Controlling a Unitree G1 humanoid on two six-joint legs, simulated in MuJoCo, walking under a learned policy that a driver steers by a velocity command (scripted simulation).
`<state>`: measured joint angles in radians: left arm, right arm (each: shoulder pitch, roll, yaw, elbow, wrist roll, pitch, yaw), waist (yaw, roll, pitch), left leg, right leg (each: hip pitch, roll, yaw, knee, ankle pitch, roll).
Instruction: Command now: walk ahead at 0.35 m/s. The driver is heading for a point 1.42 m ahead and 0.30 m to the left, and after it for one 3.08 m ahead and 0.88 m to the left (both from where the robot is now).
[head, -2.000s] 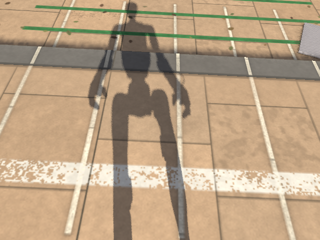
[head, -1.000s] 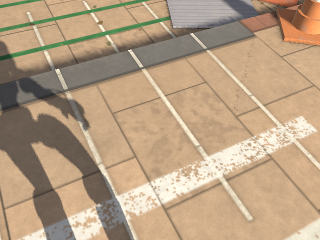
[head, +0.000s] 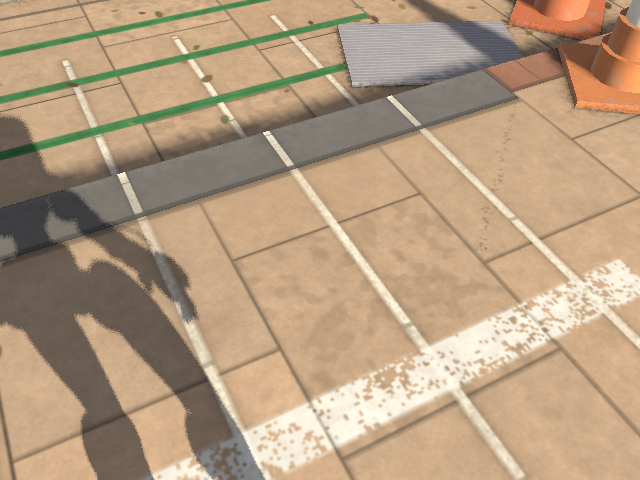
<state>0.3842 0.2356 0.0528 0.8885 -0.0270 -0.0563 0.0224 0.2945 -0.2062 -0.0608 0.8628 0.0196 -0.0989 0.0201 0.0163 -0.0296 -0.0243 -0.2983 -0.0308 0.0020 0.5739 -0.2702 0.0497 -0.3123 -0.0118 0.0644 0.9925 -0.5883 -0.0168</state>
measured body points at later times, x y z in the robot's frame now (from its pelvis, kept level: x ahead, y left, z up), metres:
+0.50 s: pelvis +0.25 -0.04 -0.01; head +0.29 -0.04 +0.44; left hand +0.47 +0.20 -0.09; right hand +0.20 -0.30 -0.15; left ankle +0.04 +0.10 -0.66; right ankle +0.36 -0.12 -0.73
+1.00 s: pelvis +0.53 +0.01 -0.01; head +0.57 +0.02 +0.44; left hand +0.48 +0.29 -0.15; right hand +0.79 -0.17 -0.10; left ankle +0.64 +0.12 -0.73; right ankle +0.36 -0.13 -0.72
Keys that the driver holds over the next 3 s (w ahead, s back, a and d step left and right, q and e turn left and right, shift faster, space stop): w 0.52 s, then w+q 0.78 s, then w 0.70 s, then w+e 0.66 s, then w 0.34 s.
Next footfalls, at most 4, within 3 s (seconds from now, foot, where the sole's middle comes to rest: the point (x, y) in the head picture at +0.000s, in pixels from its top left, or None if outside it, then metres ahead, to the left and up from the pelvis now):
0.44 right None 0.40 -0.12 -0.77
1.00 left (268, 410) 0.67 0.13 -0.77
1.46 right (314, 292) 1.01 0.04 -0.77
2.00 left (188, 250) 1.14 0.38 -0.77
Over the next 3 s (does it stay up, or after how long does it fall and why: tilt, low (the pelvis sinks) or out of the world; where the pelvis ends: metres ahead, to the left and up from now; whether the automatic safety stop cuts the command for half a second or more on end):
stays up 1.53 0.37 -0.01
